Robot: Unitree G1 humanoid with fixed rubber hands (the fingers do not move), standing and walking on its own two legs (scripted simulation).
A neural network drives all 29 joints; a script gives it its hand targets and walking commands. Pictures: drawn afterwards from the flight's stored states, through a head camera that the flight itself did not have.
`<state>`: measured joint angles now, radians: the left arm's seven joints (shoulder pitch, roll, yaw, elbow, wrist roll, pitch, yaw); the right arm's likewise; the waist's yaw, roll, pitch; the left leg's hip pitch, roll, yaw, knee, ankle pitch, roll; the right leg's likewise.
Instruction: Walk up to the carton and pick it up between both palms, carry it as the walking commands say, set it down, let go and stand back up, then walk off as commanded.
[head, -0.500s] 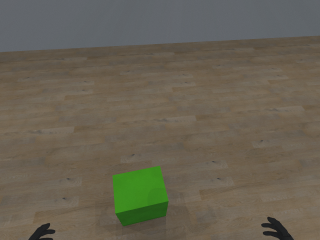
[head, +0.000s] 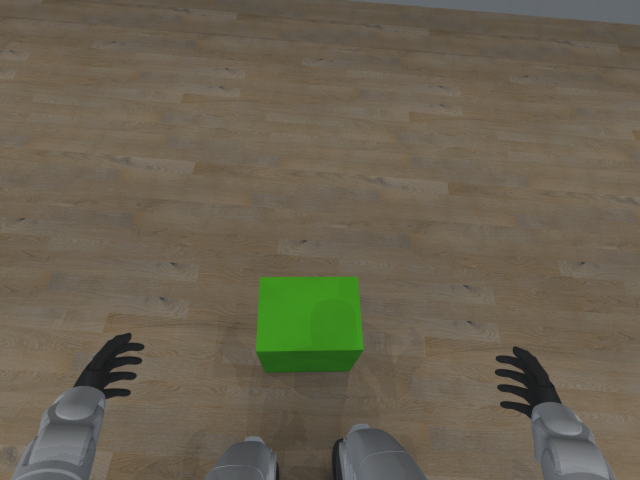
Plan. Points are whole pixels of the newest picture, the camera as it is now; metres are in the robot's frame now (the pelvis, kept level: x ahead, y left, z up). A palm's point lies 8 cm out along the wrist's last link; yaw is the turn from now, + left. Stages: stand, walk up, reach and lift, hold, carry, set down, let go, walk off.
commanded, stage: reach and lift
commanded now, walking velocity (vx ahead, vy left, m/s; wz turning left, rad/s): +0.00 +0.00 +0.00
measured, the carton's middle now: (308, 328) +0.44 -0.02 -0.61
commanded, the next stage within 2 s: none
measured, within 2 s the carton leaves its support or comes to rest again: neither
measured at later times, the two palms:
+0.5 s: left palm (155, 315) +0.34 +0.23 -0.13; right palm (494, 336) +0.28 -0.29 -0.13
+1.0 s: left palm (186, 259) +0.46 +0.20 -0.17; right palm (445, 267) +0.42 -0.26 -0.17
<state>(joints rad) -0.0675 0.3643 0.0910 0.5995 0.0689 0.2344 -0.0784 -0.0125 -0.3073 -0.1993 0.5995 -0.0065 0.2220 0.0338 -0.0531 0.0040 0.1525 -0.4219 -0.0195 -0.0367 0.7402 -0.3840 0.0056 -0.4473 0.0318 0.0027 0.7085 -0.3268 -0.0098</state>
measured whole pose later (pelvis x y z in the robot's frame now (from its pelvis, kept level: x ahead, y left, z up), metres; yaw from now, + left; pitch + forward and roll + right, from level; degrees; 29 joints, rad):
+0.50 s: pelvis -0.05 -0.01 -0.05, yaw +0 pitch +21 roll +1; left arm -0.63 0.36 0.15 0.76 0.01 0.25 -0.06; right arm -0.52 -0.31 -0.23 0.68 0.08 0.22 0.00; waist -0.06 0.00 0.11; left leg -0.97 -0.03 -0.02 0.97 -0.36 0.00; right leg -1.01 0.02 0.01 0.95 -0.31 -0.01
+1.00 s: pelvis -0.05 -0.01 -0.08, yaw +1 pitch +40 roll +1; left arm -1.08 0.36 0.27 0.93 -0.02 0.17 -0.06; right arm -1.00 -0.33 -0.31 0.84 0.07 0.17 0.01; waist -0.05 0.01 -0.01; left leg -1.42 -0.04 -0.02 1.06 -0.34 -0.01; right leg -1.45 0.01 0.00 1.04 -0.29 -0.01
